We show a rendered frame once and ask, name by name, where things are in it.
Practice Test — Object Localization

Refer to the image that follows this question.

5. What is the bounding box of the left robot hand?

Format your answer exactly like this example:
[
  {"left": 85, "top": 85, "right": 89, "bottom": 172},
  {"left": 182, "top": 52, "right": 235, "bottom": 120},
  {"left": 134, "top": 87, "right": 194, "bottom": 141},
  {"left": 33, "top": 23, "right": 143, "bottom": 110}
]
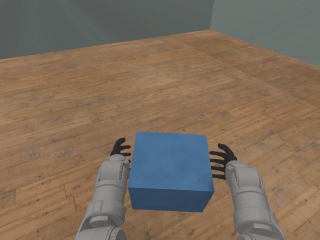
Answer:
[{"left": 110, "top": 137, "right": 131, "bottom": 170}]

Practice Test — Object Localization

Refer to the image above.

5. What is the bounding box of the right robot hand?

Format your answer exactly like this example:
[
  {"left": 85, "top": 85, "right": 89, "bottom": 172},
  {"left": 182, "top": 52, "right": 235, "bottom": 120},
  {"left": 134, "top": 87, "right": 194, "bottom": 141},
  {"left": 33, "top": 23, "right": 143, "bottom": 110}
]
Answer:
[{"left": 209, "top": 143, "right": 237, "bottom": 180}]

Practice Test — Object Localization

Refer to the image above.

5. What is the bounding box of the robot right forearm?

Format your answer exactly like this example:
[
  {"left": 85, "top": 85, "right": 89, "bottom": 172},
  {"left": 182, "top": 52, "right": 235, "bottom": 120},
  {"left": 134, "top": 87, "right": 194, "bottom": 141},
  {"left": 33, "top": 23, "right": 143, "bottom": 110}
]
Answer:
[{"left": 225, "top": 160, "right": 286, "bottom": 240}]

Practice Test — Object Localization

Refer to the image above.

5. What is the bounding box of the robot left upper arm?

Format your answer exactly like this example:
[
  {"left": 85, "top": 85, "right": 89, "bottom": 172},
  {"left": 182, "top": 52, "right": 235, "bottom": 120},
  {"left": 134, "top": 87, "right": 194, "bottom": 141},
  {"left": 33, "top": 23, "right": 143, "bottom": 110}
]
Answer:
[{"left": 75, "top": 225, "right": 127, "bottom": 240}]

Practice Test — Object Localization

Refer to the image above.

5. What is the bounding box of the carton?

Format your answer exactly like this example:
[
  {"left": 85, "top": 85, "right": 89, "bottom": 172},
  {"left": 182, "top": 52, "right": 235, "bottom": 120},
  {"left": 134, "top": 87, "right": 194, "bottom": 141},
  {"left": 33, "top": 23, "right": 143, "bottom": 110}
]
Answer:
[{"left": 128, "top": 131, "right": 215, "bottom": 213}]

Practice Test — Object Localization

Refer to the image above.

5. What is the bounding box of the robot left forearm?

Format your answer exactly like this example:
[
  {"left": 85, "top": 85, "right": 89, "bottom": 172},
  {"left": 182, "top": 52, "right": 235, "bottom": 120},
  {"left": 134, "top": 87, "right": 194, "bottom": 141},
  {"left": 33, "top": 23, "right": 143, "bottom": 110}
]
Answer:
[{"left": 74, "top": 154, "right": 130, "bottom": 240}]

